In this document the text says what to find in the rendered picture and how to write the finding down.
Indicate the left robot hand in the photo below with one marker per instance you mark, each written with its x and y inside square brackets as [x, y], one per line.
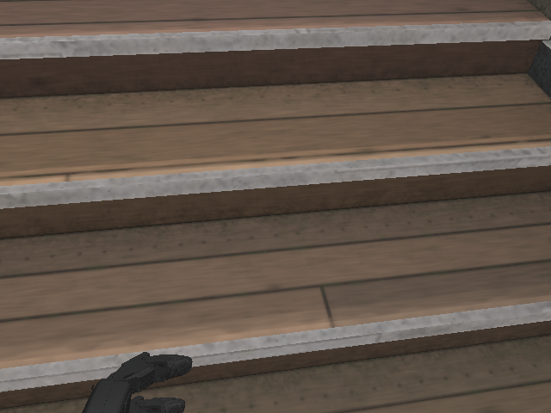
[113, 394]

